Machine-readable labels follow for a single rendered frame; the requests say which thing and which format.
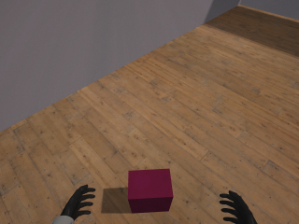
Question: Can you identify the carton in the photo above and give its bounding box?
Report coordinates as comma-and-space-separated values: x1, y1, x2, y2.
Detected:
128, 168, 174, 214

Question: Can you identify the robot left hand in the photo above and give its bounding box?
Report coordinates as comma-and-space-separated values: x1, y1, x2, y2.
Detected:
60, 185, 96, 221

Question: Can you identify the robot right hand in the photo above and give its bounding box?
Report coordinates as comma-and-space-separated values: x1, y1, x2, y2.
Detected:
219, 190, 258, 224

